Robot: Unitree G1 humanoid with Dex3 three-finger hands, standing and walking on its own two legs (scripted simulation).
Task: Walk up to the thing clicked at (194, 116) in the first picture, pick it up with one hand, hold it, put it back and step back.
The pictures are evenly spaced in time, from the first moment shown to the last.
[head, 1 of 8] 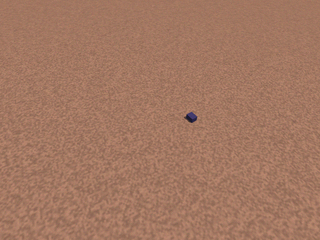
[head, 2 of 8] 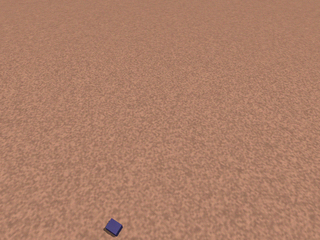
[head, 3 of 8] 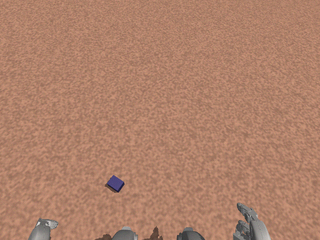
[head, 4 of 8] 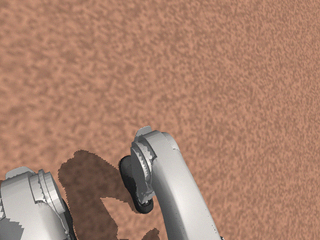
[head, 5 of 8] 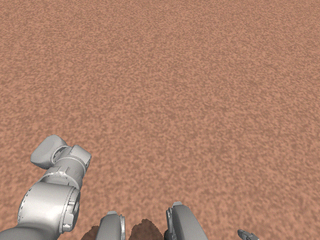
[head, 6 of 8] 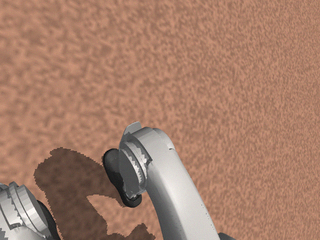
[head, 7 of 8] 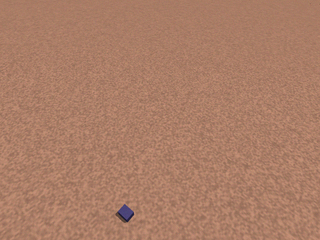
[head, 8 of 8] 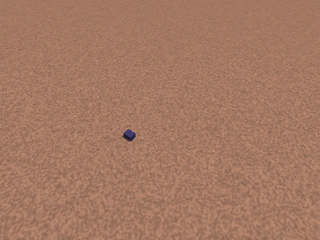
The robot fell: no
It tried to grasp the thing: yes
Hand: left
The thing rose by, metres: 0.67
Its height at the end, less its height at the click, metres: +0.00
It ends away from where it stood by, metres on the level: 0.03
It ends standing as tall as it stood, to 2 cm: yes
